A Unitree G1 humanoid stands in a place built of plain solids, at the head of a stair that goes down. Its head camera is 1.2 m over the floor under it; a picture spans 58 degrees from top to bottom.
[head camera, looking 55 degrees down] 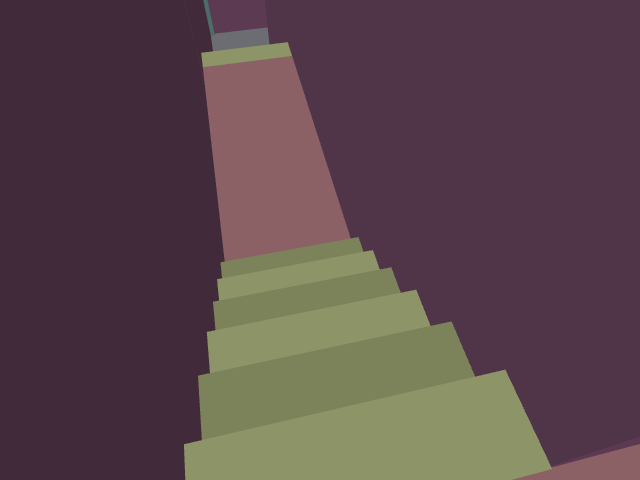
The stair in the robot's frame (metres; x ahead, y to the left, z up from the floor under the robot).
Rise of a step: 0.21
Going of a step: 0.25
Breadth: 0.89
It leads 12 degrees to the left of straight ahead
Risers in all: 6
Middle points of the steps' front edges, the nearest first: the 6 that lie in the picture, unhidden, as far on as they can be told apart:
0.30 -0.09 0.00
0.55 -0.03 -0.21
0.79 0.02 -0.43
1.03 0.08 -0.64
1.28 0.13 -0.86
1.52 0.18 -1.07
